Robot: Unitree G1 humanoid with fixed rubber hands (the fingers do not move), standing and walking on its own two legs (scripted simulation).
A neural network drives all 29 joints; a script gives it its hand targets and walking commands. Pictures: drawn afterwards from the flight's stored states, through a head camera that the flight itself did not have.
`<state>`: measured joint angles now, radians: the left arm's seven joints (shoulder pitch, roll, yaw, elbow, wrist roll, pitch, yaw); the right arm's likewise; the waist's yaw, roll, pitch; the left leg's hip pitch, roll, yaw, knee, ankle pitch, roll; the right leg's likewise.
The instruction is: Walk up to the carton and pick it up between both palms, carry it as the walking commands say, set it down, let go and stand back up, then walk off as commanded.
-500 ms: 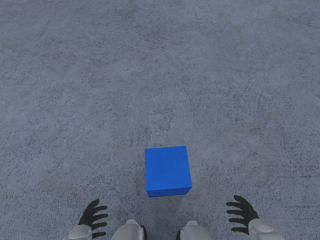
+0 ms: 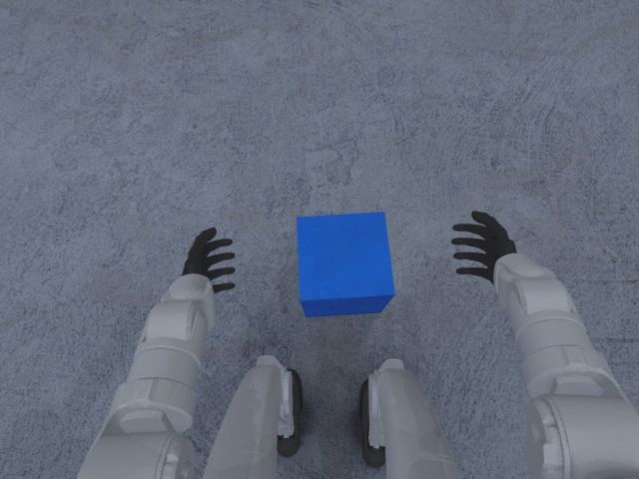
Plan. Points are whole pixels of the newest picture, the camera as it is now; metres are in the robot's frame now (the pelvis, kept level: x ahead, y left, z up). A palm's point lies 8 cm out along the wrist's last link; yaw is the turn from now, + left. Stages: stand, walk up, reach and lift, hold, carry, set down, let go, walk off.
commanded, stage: reach and lift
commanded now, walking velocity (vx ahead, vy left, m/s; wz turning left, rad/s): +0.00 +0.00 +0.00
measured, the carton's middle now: (342, 268) +0.49 -0.03 -0.56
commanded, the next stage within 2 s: none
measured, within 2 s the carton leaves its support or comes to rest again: neither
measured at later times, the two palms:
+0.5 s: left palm (221, 207) +0.47 +0.17 -0.12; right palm (476, 185) +0.51 -0.22 -0.12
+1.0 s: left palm (236, 228) +0.48 +0.17 -0.23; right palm (449, 208) +0.51 -0.21 -0.23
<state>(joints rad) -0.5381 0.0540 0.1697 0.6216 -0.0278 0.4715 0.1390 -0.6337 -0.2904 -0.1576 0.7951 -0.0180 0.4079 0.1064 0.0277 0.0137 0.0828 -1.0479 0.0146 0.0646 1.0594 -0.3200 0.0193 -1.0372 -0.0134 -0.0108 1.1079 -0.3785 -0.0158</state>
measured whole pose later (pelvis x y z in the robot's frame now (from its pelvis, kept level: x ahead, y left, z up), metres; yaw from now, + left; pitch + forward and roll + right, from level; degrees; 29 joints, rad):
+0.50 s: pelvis +0.03 -0.01 -0.02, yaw +1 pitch +40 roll +1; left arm -0.85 0.09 0.27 0.75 -0.04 0.11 0.16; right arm -0.99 -0.34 -0.23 0.98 0.02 0.07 0.07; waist 0.03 0.00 -0.06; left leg -1.46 0.02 0.05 1.07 -0.30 0.01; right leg -1.46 -0.01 -0.02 1.13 -0.37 -0.02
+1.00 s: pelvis +0.00 -0.01 -0.12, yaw +1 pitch +47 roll +1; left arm -0.98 0.13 0.28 0.81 -0.06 0.08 0.16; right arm -1.11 -0.34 -0.22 1.01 0.04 0.07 0.03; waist 0.02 0.01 -0.10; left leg -1.88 0.02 0.04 1.44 -0.39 0.01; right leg -1.86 -0.02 -0.03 1.50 -0.46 -0.03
